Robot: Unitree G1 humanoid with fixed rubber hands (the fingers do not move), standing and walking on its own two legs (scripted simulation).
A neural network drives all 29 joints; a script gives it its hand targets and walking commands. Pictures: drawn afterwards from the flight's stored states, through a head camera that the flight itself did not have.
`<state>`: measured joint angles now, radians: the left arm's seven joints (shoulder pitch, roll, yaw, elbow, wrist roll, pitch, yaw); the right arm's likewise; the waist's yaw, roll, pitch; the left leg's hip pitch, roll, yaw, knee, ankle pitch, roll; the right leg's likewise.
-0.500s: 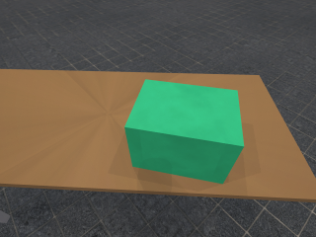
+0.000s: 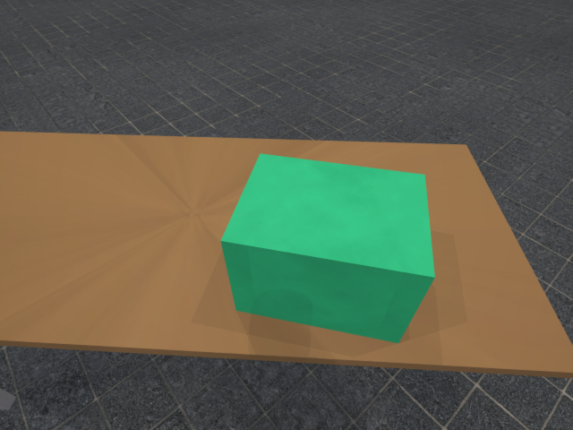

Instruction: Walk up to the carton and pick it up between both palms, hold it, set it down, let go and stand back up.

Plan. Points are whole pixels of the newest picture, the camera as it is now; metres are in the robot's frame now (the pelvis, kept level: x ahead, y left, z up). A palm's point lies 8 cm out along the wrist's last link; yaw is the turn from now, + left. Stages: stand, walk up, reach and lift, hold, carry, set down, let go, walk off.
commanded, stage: stand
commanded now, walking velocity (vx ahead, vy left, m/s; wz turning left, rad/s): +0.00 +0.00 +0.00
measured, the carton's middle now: (326, 245) +0.45 -0.05 -0.01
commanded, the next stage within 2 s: walk up in 0.64 s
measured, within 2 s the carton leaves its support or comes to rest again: neither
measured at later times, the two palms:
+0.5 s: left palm out of the picture +0.00 +0.20 -0.14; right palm out of the picture -0.01 -0.21 -0.15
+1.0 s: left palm out of the picture -0.02 +0.22 -0.15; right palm out of the picture +0.01 -0.23 -0.15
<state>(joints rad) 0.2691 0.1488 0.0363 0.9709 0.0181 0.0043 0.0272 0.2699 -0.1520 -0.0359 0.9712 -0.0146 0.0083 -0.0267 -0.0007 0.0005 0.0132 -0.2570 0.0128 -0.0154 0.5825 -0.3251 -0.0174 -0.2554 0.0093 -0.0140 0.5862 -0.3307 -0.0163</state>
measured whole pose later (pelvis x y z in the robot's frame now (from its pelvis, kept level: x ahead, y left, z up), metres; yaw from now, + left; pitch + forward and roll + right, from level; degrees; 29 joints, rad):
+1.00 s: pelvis -0.02 -0.01 +0.00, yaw -2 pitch -1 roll +1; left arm 0.22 0.14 0.08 1.12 0.02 0.04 0.05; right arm 0.19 -0.15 -0.05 1.07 0.00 0.05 -0.08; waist 0.02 -0.01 0.08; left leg -0.37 0.01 0.02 0.87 -0.52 -0.03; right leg -0.30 0.02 0.01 0.62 -0.31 -0.03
